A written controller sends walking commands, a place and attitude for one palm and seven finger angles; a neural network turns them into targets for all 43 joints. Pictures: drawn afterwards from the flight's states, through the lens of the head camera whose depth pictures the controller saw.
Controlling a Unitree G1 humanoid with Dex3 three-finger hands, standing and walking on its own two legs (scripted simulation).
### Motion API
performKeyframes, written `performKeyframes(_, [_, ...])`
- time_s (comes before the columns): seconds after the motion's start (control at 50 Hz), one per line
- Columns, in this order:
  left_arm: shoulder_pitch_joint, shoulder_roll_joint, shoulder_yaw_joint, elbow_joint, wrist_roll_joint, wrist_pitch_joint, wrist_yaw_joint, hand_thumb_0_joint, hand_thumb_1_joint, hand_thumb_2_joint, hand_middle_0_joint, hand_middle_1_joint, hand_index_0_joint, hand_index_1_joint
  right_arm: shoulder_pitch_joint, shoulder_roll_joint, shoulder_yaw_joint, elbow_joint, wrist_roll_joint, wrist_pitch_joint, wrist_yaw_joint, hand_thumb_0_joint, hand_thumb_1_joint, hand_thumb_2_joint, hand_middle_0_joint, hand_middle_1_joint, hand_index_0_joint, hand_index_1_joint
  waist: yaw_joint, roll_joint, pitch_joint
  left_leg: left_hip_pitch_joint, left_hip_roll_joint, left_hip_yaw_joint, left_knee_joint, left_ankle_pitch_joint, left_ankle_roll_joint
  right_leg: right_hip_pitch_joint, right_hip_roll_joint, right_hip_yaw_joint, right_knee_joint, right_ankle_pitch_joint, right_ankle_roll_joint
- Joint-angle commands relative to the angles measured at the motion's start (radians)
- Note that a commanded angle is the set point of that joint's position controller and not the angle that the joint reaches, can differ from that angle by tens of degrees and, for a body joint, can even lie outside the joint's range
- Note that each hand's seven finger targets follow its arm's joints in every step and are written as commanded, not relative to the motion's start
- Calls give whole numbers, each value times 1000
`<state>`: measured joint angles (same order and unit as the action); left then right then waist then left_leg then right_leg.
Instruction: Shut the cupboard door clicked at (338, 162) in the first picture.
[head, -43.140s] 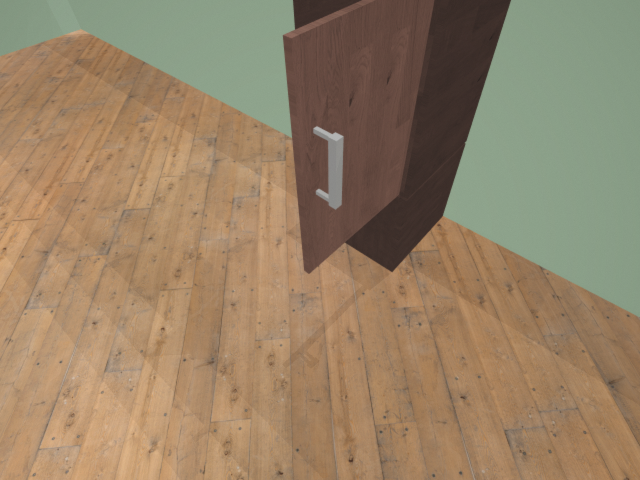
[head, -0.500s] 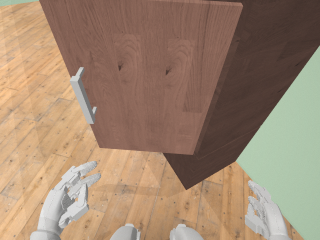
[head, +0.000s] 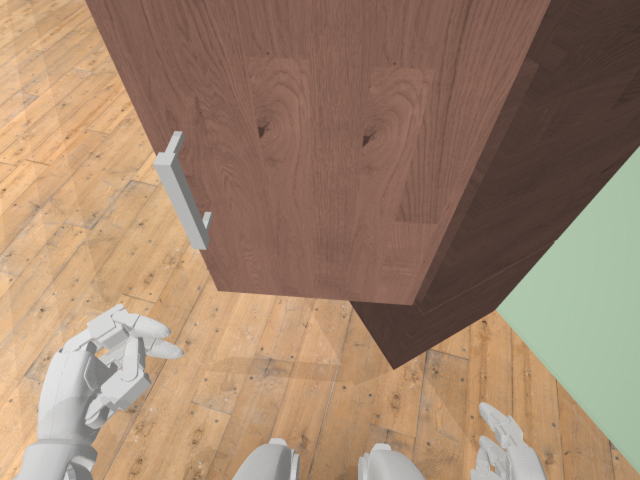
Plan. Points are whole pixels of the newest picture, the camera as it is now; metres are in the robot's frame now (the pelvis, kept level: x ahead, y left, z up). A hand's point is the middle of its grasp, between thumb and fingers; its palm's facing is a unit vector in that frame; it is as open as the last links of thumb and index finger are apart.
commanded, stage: raise the hand and make a fist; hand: left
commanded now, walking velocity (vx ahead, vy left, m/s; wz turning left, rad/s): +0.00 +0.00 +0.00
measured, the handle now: (189, 195) +0.45 +0.21 +0.07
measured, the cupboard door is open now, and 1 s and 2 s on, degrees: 57 57 57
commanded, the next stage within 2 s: bring the fist close to the handle in 1.02 s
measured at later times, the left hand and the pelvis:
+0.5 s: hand (135, 386) +0.21 +0.21 +0.05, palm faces -0.08 -1.00 -0.01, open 3.1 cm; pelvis +0.00 +0.03 +0.01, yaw +1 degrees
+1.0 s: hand (138, 362) +0.22 +0.20 +0.09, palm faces -0.01 -1.00 -0.05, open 3.1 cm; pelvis +0.00 +0.00 +0.01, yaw +1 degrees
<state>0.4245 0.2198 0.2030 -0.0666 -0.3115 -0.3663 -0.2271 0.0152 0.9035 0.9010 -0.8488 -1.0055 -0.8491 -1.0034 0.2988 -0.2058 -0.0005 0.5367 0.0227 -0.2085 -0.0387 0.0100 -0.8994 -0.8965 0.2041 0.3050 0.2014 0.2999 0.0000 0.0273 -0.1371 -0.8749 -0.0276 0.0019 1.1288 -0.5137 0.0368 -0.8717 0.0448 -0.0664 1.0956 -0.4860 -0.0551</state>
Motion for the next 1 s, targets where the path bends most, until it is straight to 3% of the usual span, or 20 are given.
performKeyframes(0.0, [-3,38,-101,-146,20,-120,-77,0,900,900,-1025,-1200,-1025,-1200,-86,-160,-52,-170,2,-73,0,0,-900,-900,200,300,200,300,-26,-13,-163,70,16,-76,-126,252,-9,113,-26,49,-113,206,32])
performKeyframes(0.04, [-17,65,-106,-170,13,-102,-110,0,900,900,-1062,-1240,-1062,-1240,-82,-180,-54,-183,9,-79,-7,0,-900,-900,200,300,200,300,-27,3,-174,105,20,-91,-143,233,-6,98,-20,38,-124,161,22])
performKeyframes(0.1, [-26,162,0,-259,2,-83,-97,0,900,900,-1117,-1300,-1117,-1300,-73,-185,-60,-203,11,-76,-17,0,-900,-900,200,300,200,300,8,6,-279,158,23,-103,-172,258,-20,144,-16,24,-116,167,17])
performKeyframes(0.14, [-42,220,67,-356,1,-90,-47,0,900,900,-1153,-1340,-1153,-1340,-82,-175,-55,-209,8,-69,-17,0,-900,-900,200,300,200,300,48,106,-319,227,26,-121,-199,336,-50,152,-8,9,-85,201,3])
performKeyframes(0.18, [10,168,58,-378,-6,-91,-3,0,900,900,-1190,-1380,-1190,-1380,-74,-158,-52,-214,6,-54,-9,0,-900,-900,200,300,200,300,55,119,-320,296,37,-137,-220,447,-76,142,-6,-11,-79,239,7])
performKeyframes(0.24, [21,107,16,-302,-2,-65,21,0,900,900,-1245,-1440,-1245,-1440,-72,-161,-45,-215,5,-23,-2,0,-900,-900,200,300,200,300,28,65,-233,253,42,-145,-230,403,-76,120,4,-25,-93,217,10])
performKeyframes(0.28, [14,69,-48,-231,17,-32,1,0,900,900,-1282,-1480,-1282,-1480,-72,-175,-44,-221,9,-8,3,0,-900,-900,200,300,200,300,-4,31,-155,204,47,-151,-243,289,-75,86,2,-31,-111,161,17])
performKeyframes(0.34, [-54,79,-102,-174,42,21,-52,0,900,900,-1300,-1500,-1300,-1500,-75,-198,-36,-241,20,-4,-2,0,-900,-900,200,300,200,300,-28,8,-84,156,44,-171,-275,110,-59,71,-1,-20,-142,91,16])
performKeyframes(0.38, [-99,121,-77,-206,41,40,-71,0,900,900,-1300,-1500,-1300,-1500,-70,-200,-34,-251,23,-9,-8,0,-900,-900,200,300,200,300,-19,42,-128,187,40,-179,-292,80,-61,93,-3,-11,-153,83,15])
performKeyframes(0.44, [-143,215,29,-300,24,28,-53,0,900,900,-1300,-1500,-1300,-1500,-67,-195,-28,-255,17,-15,-16,0,-900,-900,200,300,200,300,12,83,-204,241,36,-173,-293,146,-67,150,2,-3,-152,123,5])
performKeyframes(0.48, [-136,222,66,-350,2,-1,-31,0,900,900,-1300,-1500,-1300,-1500,-72,-177,-20,-259,13,-20,-13,0,-900,-900,200,300,200,300,32,116,-243,280,32,-164,-298,209,-76,180,2,-5,-154,153,1])
performKeyframes(0.56, [-98,173,46,-299,-9,-28,-10,0,900,900,-1300,-1500,-1300,-1500,-69,-169,-12,-234,9,-23,-5,0,-900,-900,200,300,200,300,19,110,-195,267,34,-151,-287,269,-77,183,3,-14,-161,183,1])
performKeyframes(0.6, [-88,140,5,-216,-3,-8,-30,0,900,900,-1300,-1500,-1300,-1500,-65,-179,-14,-222,12,-21,-1,0,-900,-900,200,300,200,300,-4,74,-142,218,31,-139,-278,222,-65,172,3,-14,-178,164,7])
performKeyframes(0.64, [-70,102,-38,-115,-2,34,-72,0,900,900,-1300,-1500,-1300,-1500,-63,-190,-18,-224,18,-21,-3,0,-900,-900,200,300,200,300,-19,-4,-93,160,25,-128,-269,172,-43,174,1,-4,-204,143,10])
performKeyframes(0.7, [-97,141,-30,-125,-4,69,-114,0,900,900,-1300,-1500,-1300,-1500,-59,-202,-26,-240,28,-29,-9,0,-900,-900,200,300,200,300,-12,-23,-124,155,22,-113,-268,148,-30,206,-9,16,-227,119,15])
performKeyframes(0.78, [-138,225,69,-286,-25,18,-81,0,900,900,-1300,-1500,-1300,-1500,-68,-180,-24,-246,18,-44,-14,0,-900,-900,200,300,200,300,28,42,-255,194,10,-81,-235,271,-26,302,-15,45,-207,215,9])
performKeyframes(0.84, [-122,237,104,-305,-30,-43,-29,0,900,900,-1300,-1500,-1300,-1500,-73,-163,-20,-228,10,-46,-10,0,-900,-900,200,300,200,300,39,56,-229,173,11,-77,-225,278,-28,300,-10,51,-193,220,2])
performKeyframes(0.88, [-93,181,63,-253,-23,-61,-17,0,900,900,-1300,-1500,-1300,-1500,-72,-160,-20,-214,10,-41,-5,0,-900,-900,200,300,200,300,20,38,-189,145,12,-68,-212,254,-25,266,-13,54,-192,205,9])
performKeyframes(0.94, [-64,123,-5,-135,-12,-28,-48,0,900,900,-1300,-1500,-1300,-1500,-69,-172,-24,-206,16,-28,2,0,-900,-900,200,300,200,300,-6,-5,-119,83,10,-61,-190,190,-15,236,-21,82,-224,130,16])
performKeyframes(0.98, [-69,129,-26,-132,-9,1,-79,0,900,900,-1300,-1500,-1300,-1500,-67,-182,-30,-219,24,-23,1,0,-900,-900,200,300,200,300,-8,-28,-133,75,10,-56,-186,169,-10,246,-31,103,-244,95,24])
